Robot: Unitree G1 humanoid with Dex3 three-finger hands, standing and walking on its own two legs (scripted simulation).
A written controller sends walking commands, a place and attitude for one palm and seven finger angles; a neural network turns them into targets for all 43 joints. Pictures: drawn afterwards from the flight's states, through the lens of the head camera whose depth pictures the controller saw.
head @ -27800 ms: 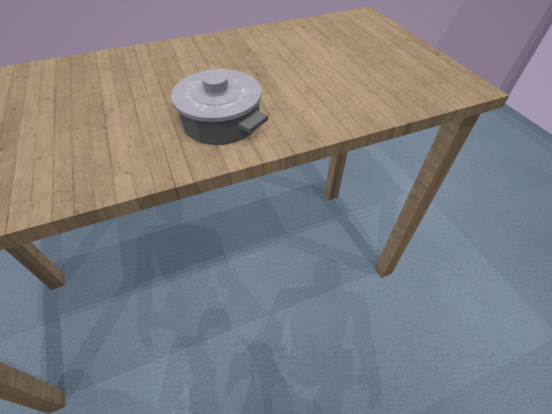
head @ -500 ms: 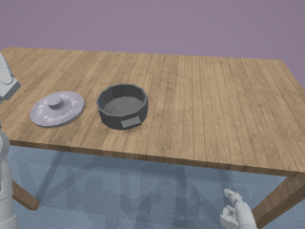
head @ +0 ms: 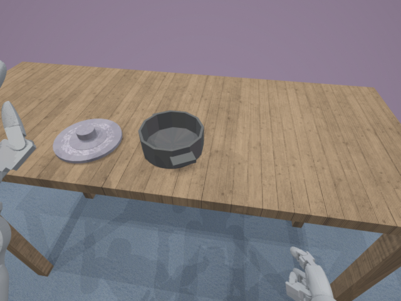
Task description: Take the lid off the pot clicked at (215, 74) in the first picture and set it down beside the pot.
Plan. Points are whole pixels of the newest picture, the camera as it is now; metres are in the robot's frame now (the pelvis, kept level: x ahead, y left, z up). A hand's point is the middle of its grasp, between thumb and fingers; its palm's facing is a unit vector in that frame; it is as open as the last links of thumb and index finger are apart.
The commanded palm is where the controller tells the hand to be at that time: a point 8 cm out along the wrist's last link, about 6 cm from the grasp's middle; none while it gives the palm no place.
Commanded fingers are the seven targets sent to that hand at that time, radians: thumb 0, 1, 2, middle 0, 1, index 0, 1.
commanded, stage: draw the hand back to the body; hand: left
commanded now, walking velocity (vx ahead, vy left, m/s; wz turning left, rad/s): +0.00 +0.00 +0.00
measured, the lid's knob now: (86, 132) +0.44 +0.36 +0.10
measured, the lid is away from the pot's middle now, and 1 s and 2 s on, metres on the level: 0.22 0.22 0.22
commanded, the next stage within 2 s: step back with the hand held close in 0.22 s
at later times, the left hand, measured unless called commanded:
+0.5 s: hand (17, 153) +0.18 +0.24 +0.29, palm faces +0.52 -0.78 -0.34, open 7.4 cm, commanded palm +0.11 +0.29 +0.28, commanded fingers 0.00 0.90 0.90 -0.20 -0.30 -0.20 -0.30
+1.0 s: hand out of the picture +0.11 +0.25 +0.28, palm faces +0.53 -0.78 -0.34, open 7.4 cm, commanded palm +0.05 +0.31 +0.28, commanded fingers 0.00 0.90 0.90 -0.20 -0.30 -0.20 -0.30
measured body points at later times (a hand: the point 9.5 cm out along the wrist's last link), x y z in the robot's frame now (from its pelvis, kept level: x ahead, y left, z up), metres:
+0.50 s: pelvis -0.01 +0.00 +0.00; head -0.02 +0.01 +0.45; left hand +0.14 +0.28 +0.31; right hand +0.20 -0.21 -0.07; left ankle +0.00 +0.11 -0.75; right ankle -0.01 -0.13 -0.75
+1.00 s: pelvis -0.07 +0.02 -0.02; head -0.07 +0.04 +0.43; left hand +0.08 +0.29 +0.30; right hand +0.10 -0.21 -0.10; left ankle +0.00 +0.11 -0.74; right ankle -0.01 -0.13 -0.75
